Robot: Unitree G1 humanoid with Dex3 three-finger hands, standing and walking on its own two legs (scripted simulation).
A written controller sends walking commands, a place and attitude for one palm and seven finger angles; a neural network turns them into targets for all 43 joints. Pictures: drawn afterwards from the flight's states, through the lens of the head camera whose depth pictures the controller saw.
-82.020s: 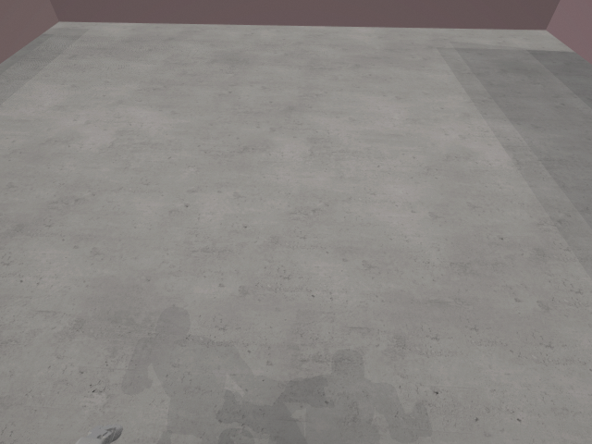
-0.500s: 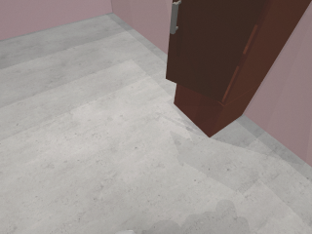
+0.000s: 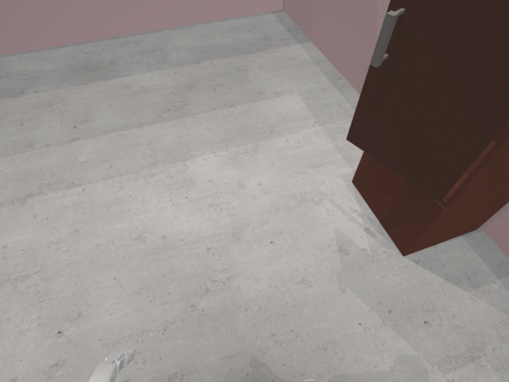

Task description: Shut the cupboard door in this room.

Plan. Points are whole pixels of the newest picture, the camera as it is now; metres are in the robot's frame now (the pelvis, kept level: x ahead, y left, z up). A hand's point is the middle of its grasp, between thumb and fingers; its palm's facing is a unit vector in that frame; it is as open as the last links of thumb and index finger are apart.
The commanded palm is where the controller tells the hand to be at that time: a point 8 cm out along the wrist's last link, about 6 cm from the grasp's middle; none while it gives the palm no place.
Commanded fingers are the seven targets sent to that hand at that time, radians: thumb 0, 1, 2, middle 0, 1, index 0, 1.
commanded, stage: walk to a spot facing it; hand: left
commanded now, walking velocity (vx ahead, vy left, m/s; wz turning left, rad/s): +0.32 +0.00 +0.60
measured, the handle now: (387, 38) +0.93 -0.36 +0.05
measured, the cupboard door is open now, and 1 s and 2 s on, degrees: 22 22 22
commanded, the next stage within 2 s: turn to face it in 0.58 s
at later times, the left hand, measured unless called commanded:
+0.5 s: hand out of the picture +0.00 +0.13 -0.17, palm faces +0.44 -0.87 -0.22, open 7.4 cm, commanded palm none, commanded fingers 0.00 0.90 0.90 -0.20 -0.30 -0.20 -0.30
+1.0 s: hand (124, 269) +0.36 +0.29 -0.18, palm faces +0.38 -0.91 -0.19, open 7.4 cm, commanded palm none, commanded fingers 0.00 0.90 0.90 -0.20 -0.30 -0.20 -0.30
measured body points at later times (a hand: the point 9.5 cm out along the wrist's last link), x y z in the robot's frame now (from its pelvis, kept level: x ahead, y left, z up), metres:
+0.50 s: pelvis +0.16 +0.01 -0.02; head +0.23 +0.04 +0.42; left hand -0.02 +0.18 -0.15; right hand +0.40 -0.15 -0.16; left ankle +0.21 +0.12 -0.73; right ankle +0.04 -0.14 -0.74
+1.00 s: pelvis +0.34 +0.09 -0.02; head +0.37 +0.10 +0.43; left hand +0.34 +0.34 -0.16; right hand +0.43 -0.12 -0.17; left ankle +0.22 +0.12 -0.74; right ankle +0.44 +0.02 -0.73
